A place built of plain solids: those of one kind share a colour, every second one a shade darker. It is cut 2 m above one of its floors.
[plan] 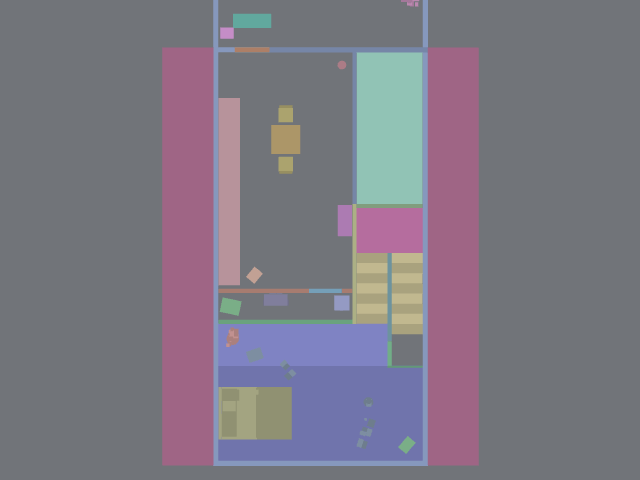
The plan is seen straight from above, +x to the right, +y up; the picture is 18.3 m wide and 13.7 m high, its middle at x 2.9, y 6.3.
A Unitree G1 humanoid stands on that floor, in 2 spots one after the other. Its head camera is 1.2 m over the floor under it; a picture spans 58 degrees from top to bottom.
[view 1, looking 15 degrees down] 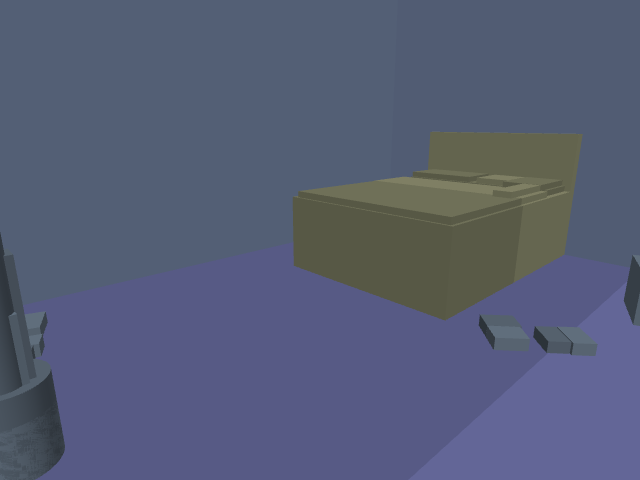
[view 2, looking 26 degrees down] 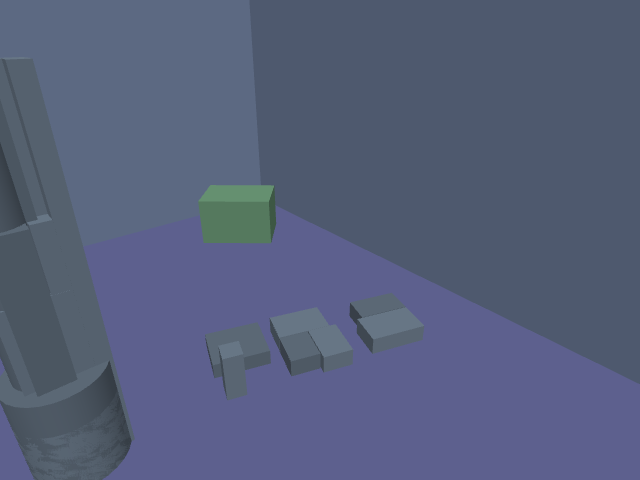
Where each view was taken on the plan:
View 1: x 4.39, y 3.40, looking -133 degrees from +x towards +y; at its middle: bedstead_upper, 3.48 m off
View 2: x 3.08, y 1.71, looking -40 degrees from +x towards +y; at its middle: upper_floor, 2.74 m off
